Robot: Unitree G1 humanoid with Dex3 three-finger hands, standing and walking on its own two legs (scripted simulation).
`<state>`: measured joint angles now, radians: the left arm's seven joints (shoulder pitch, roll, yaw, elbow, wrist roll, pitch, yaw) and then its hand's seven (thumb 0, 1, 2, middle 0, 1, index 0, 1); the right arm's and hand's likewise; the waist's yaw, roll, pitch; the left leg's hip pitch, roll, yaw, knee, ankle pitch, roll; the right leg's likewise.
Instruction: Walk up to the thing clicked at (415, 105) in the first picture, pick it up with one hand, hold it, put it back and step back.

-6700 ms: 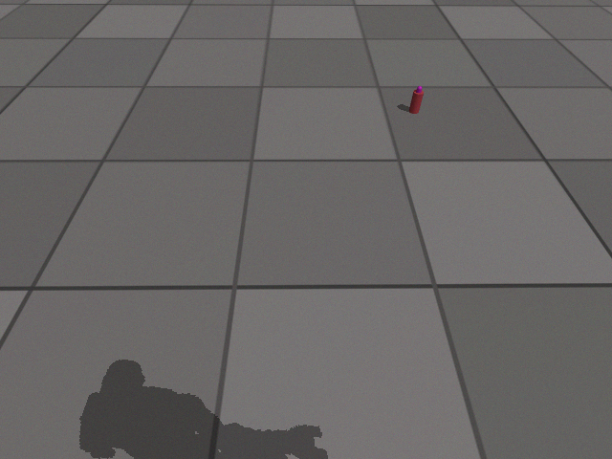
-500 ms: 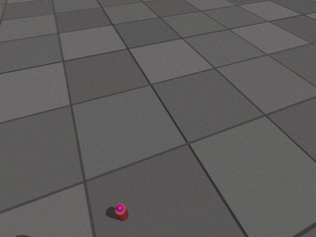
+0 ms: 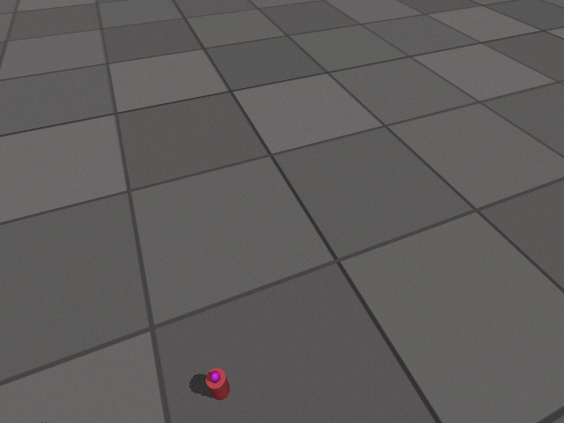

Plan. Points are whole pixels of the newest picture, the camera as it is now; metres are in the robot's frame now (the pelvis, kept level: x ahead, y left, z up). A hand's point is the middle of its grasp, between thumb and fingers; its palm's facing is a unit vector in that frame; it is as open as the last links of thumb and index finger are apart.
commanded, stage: stand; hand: left
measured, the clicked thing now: (217, 382) +0.38 +0.21 -0.70
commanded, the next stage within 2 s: none
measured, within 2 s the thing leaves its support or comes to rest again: neither
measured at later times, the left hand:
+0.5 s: hand out of the picture +0.09 +0.25 -0.16, palm faces -0.01 -0.94 -0.34, open 7.4 cm
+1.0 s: hand out of the picture +0.09 +0.25 -0.16, palm faces -0.02 -0.94 -0.34, open 7.4 cm
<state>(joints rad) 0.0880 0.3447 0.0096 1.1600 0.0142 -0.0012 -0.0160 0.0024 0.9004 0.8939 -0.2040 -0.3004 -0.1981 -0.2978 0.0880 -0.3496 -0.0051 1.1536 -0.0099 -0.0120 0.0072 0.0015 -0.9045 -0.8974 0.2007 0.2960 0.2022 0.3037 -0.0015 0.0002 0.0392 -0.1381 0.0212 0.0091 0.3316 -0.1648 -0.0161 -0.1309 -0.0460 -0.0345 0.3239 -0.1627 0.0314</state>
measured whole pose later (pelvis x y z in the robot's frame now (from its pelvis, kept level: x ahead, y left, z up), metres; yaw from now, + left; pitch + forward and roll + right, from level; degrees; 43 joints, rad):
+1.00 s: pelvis +0.02 +0.00 +0.00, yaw +0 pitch -2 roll +0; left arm 0.10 0.35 0.01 1.14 0.01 0.00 -0.01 0.00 0.90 0.89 -0.20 -0.30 -0.20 -0.30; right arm 0.10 -0.35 0.00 1.14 -0.01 -0.01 0.00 0.00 -0.90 -0.90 0.20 0.30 0.20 0.30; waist 0.00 0.00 0.05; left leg -0.10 0.03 0.01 0.31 -0.18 -0.02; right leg -0.09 -0.04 -0.04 0.31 -0.18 0.03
